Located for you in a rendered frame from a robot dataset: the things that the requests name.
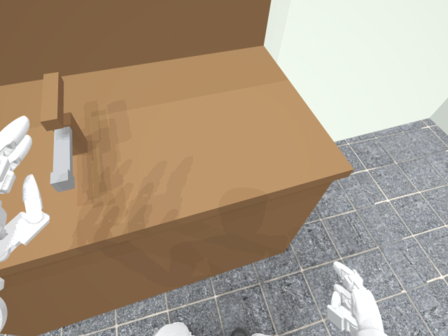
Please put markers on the tap lever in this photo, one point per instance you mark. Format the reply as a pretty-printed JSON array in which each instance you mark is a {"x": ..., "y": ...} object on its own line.
[{"x": 62, "y": 178}]

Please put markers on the left robot hand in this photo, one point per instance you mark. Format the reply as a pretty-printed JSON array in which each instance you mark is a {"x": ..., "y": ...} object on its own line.
[{"x": 14, "y": 146}]

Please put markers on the right robot hand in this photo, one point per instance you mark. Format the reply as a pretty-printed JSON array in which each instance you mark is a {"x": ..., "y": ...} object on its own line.
[{"x": 360, "y": 309}]

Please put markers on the counter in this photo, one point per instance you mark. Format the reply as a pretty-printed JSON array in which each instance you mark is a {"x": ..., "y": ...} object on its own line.
[{"x": 193, "y": 154}]

